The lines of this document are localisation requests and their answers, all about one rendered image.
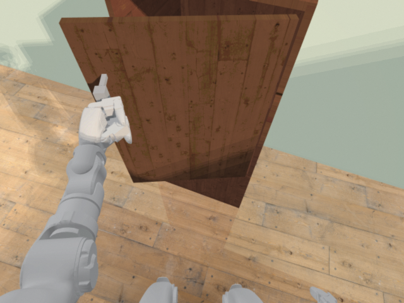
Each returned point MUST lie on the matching handle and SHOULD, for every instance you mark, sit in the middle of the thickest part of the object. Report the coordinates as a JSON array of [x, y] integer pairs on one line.
[[100, 92]]

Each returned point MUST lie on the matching robot left upper arm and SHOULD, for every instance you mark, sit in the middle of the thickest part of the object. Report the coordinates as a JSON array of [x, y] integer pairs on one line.
[[57, 271]]

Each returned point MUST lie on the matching right robot hand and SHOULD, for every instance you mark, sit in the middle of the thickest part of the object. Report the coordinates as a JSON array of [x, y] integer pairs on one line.
[[321, 296]]

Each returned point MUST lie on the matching left robot hand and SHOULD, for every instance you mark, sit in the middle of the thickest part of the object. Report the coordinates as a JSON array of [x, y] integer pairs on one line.
[[95, 130]]

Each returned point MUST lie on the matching robot right shin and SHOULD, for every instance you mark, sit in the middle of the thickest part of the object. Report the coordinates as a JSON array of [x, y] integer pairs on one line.
[[236, 286]]

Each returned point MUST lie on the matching robot left forearm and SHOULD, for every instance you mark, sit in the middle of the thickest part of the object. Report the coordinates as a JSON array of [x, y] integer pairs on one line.
[[81, 203]]

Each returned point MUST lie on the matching cupboard door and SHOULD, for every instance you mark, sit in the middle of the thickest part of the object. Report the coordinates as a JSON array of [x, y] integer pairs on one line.
[[195, 89]]

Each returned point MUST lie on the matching robot left thigh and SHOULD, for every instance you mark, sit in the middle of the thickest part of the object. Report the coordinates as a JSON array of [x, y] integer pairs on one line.
[[160, 292]]

